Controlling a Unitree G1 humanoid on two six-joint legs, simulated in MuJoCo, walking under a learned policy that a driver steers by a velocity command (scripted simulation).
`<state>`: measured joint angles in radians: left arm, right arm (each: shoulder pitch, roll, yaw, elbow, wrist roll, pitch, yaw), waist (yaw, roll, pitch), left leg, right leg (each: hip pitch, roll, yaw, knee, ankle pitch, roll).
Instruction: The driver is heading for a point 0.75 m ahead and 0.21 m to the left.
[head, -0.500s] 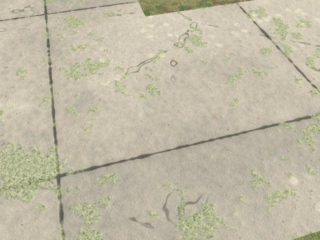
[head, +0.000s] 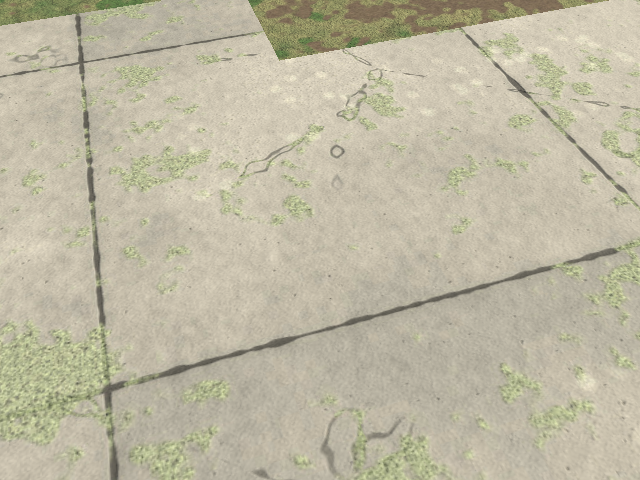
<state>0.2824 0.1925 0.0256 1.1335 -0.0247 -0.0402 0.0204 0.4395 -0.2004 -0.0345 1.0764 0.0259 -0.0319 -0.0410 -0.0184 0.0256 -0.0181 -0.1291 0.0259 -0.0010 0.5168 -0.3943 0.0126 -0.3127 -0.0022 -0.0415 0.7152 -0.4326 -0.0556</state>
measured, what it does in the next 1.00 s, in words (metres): walks ahead, turning left: left foot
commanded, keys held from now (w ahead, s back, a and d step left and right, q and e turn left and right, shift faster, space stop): w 0.16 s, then w+q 0.84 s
